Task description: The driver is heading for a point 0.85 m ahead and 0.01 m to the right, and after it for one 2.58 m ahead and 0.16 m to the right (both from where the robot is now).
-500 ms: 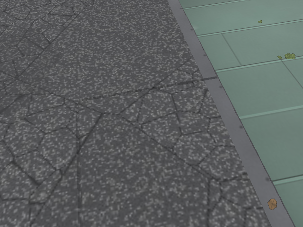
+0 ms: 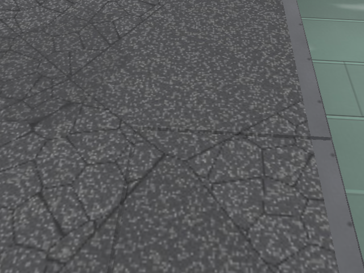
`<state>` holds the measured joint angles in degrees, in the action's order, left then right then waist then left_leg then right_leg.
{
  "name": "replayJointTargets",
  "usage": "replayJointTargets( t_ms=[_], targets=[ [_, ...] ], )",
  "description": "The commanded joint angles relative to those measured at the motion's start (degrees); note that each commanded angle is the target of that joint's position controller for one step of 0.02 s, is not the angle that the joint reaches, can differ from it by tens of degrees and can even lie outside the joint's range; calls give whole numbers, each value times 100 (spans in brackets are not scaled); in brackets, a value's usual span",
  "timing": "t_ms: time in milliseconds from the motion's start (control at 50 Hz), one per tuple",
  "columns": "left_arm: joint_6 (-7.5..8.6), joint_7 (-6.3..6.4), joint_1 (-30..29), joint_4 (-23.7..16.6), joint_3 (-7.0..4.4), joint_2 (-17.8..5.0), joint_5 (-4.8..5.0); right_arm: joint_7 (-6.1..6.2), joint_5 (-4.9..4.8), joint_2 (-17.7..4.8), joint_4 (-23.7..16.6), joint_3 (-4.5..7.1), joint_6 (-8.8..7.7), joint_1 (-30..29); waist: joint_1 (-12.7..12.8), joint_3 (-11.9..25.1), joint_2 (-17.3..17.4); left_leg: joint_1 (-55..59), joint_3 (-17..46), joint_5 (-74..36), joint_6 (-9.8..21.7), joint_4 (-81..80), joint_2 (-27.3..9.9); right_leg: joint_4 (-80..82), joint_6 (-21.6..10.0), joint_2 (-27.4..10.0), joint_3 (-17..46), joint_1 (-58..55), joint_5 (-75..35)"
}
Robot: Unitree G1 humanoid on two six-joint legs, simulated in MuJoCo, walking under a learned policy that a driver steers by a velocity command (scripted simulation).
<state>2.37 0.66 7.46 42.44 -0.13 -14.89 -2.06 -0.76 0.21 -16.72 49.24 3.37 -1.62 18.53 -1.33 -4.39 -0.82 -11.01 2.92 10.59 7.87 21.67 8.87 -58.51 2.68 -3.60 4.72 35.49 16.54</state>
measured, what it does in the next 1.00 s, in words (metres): walks ahead: right foot, then left foot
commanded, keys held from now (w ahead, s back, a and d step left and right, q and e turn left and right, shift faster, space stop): q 0.26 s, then no key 0.08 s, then e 0.66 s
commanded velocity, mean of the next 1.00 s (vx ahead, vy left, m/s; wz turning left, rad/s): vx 0.05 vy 0.00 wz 0.02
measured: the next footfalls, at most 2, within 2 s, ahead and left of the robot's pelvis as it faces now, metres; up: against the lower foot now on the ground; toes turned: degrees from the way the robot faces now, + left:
right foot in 0.22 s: +0.24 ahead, -0.12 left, +0.00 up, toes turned +12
left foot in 0.56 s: +0.11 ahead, +0.07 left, +0.00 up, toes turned +7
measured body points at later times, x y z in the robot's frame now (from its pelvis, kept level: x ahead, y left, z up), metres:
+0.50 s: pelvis +0.11 -0.05 +0.00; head +0.13 -0.06 +0.45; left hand +0.14 +0.23 -0.12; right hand +0.29 -0.28 -0.13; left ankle +0.06 +0.07 -0.71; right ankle +0.20 -0.13 -0.74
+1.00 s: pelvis +0.09 -0.07 -0.01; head +0.12 -0.10 +0.44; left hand +0.21 +0.20 -0.11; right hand +0.18 -0.36 -0.14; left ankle +0.06 +0.06 -0.68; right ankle +0.08 -0.15 -0.74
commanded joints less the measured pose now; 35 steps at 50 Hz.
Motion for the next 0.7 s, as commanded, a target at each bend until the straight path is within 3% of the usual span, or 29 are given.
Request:
replayJointTargets(
  t_ms=[20, 60, 140, 180, 200, 220, 240, 260, 280, 300, 340, 360, 400, 440, 500, 540, 560, 580, 600, 620, 640, 660, 700],
  targets=[
    [-100, 13, 421, -205, -67, -384, 43, 49, -27, -804, -367, 199, -12, 59, 138, 749, 449, -72, 697, -5038, 375, -26, -1105, 796, 99, 338, -513, -757, -673],
    [-117, 17, 99, -315, -66, -446, 76, 96, -29, -824, -374, 222, 79, 212, -48, 850, 584, 176, 883, -4729, 169, 147, -1104, 1166, 69, 386, -466, -733, -971],
    [-50, 74, -189, -433, -74, -640, 114, 170, 71, -897, -485, 279, 239, 229, -184, 716, 662, 547, 1553, -4166, 142, 585, -1306, 1892, -40, 491, -230, -742, -632],
    [30, 112, 213, -335, -107, -767, 122, 183, 89, -937, -623, 302, 250, -97, 57, 657, 718, 418, 1909, -3598, -5, 913, -1254, 2705, -208, 558, -100, -1358, -569],
    [102, 149, 602, -247, -124, -812, 78, 174, 31, -933, -702, 298, 218, -342, 341, 670, 639, 137, 1924, -3230, -184, 1318, -1040, 3480, -332, 489, -46, -2064, -1194],
    [166, 219, 1036, -224, -206, -1179, 5, 145, -65, -661, -882, 216, 153, -290, 423, 1149, -83, -331, 1562, -1976, -435, 2382, -724, 3659, -628, -603, 813, -3139, -2509],
    [39, 231, 895, -339, -301, -1637, 80, 169, -156, -289, -979, 158, 179, 505, -9, 1786, -1540, -1398, 471, 2576, -656, 3784, 364, 3667, -1635, -2256, 2644, -4129, -4928],
    [-72, 191, 980, -305, -273, -1228, 203, 219, 95, -765, -742, 229, 272, 714, -2, 1853, -910, -1710, 224, 3043, -677, 4662, -33, 3506, -2001, -2372, 2865, -3905, -5019],
    [-103, 186, 860, -368, -166, -823, 186, 193, 145, -848, -664, 274, 324, 394, 47, 1410, -338, -1758, 319, 2565, -728, 4941, -181, 3540, -1898, -1963, 2174, -3503, -4621],
    [-136, 190, 593, -382, -117, -640, 156, 147, 133, -759, -696, 261, 375, 136, 5, 1099, -186, -1729, 307, 2184, -815, 4883, -310, 3699, -1673, -1555, 1535, -3103, -4000],
    [-146, 209, 343, -371, -121, -674, 91, 48, 101, -619, -757, 213, 503, 3, -48, 825, -754, -1507, 260, 1711, -991, 4711, -389, 3960, -1419, -1004, 779, -2559, -3357],
    [-127, 177, 366, -308, -125, -668, 59, 32, 65, -540, -739, 175, 532, 31, -52, 829, -815, -1304, 251, 1611, -1027, 4526, -315, 3972, -1399, -849, 575, -2382, -3406],
    [-73, 124, 381, -194, -86, -569, 48, 39, 37, -366, -711, 79, 560, 23, -93, 938, -765, -905, 277, 1604, -1028, 3689, -291, 4019, -1381, -756, 411, -2235, -3127],
    [-67, 74, 339, -76, -49, -520, 40, 82, 76, -179, -622, -51, 610, -47, -81, 922, -905, -399, 64, 1742, -968, 2505, -444, 4182, -1346, -667, 469, -2056, -2132],
    [-212, -28, 525, 59, -202, -911, 43, 190, 56, -316, -562, -83, 628, -253, 72, 663, -1139, -66, -285, 1391, -833, 1271, -437, 4238, -1329, -574, 931, -1969, -1008],
    [-326, -62, 573, 87, -303, -1076, 131, 234, 44, -363, -440, -86, 526, -2, -103, 560, -890, 496, -361, 513, -637, 48, -428, 4076, -1058, -474, 1082, -1638, -700],
    [-335, -66, 684, 79, -317, -1003, 164, 264, 92, -557, -459, -63, 437, -29, -47, 583, -571, 870, 39, 426, -505, -166, -803, 3980, -796, -386, 1110, -1246, -386],
    [-311, -94, 602, -72, -254, -673, 234, 305, 181, -929, -554, -6, 373, -106, -24, 615, 327, 965, 1015, 1030, -225, -524, -1755, 3441, -484, 7, 724, -752, 171],
    [-324, -71, 264, -200, -263, -601, 240, 284, 157, -1135, -556, 76, 367, -372, -68, 273, 1325, -103, 1726, 1079, 249, -962, -2556, 2401, -365, 813, -222, -846, 694],
    [-370, -62, 283, -153, -345, -773, 132, 290, 198, -925, -655, 31, 332, -699, -25, 64, 1173, -550, 1638, 373, 523, -971, -2803, 1213, -367, 718, -295, -1028, 1164],
    [-424, -66, 526, -32, -420, -786, 133, 318, 185, -686, -710, -27, 302, -865, 125, 34, 936, -573, 1366, -626, 634, -840, -2721, 372, -394, 764, -257, -950, 1281],
    [-471, -60, 812, 90, -457, -755, 133, 344, 160, -555, -741, -64, 291, -999, 283, 81, 784, -471, 954, -1483, 573, -672, -2542, -94, -383, 729, -234, -929, 1208],
    [-517, -76, 1016, 158, -455, -618, 90, 383, 114, -498, -723, -74, 258, -1021, 357, 268, 845, 196, 405, -2633, 433, -302, -2320, -91, -306, 622, -321, -707, 1074]
  ],
)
